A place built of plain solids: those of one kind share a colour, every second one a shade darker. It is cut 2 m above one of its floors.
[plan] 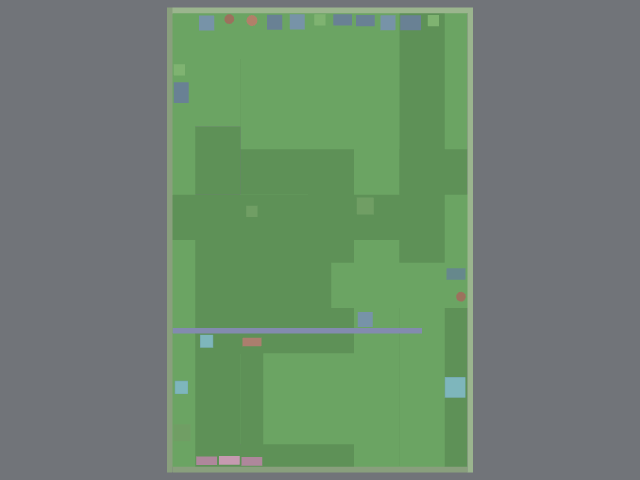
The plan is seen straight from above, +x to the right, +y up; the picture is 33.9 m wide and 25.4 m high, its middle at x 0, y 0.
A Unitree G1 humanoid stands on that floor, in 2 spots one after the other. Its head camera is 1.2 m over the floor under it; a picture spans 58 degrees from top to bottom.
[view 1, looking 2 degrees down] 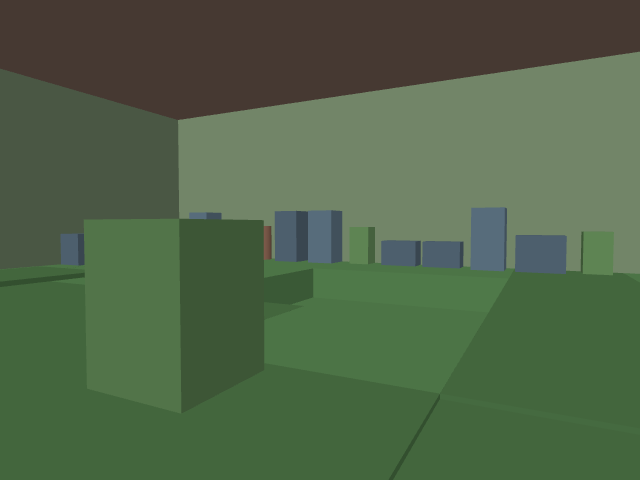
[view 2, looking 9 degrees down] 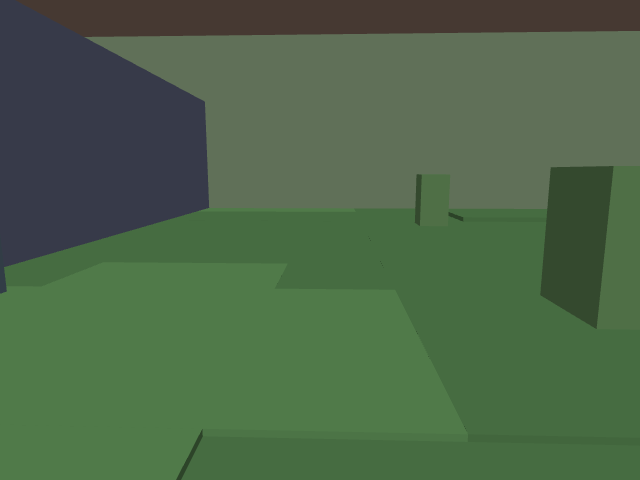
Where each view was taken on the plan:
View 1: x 4.80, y -0.60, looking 117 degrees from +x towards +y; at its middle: crate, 13.19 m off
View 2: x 6.00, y -0.60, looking -178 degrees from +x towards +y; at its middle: floor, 7.44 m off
